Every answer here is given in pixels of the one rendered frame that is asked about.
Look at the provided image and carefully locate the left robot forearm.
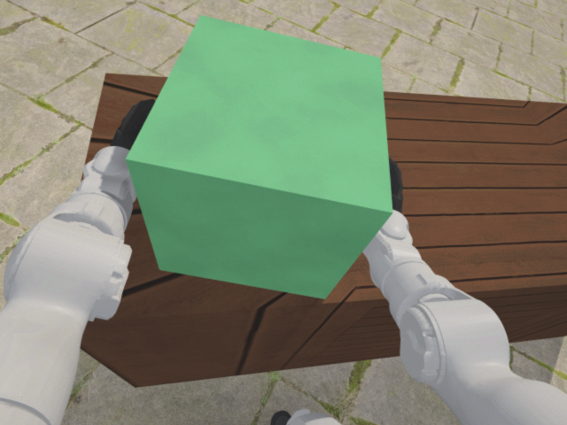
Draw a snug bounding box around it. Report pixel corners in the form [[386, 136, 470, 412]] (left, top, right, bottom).
[[4, 146, 136, 301]]

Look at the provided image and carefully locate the pedestal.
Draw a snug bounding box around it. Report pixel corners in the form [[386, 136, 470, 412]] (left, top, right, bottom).
[[80, 73, 567, 388]]

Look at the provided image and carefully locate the right robot forearm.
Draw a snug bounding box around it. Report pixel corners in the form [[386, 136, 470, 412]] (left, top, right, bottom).
[[363, 210, 510, 359]]

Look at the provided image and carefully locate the carton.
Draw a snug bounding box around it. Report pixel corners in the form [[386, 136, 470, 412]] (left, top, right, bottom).
[[126, 15, 392, 299]]

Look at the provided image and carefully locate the right robot hand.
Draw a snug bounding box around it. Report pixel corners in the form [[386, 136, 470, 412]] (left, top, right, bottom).
[[389, 158, 403, 213]]

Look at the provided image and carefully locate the right robot upper arm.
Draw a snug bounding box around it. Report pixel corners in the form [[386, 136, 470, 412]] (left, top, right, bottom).
[[400, 299, 567, 425]]

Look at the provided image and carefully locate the left robot upper arm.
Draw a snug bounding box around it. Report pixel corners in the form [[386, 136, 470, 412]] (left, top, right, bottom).
[[0, 218, 132, 425]]

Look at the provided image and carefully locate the left robot hand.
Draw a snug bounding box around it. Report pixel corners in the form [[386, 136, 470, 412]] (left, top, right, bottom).
[[110, 99, 155, 150]]

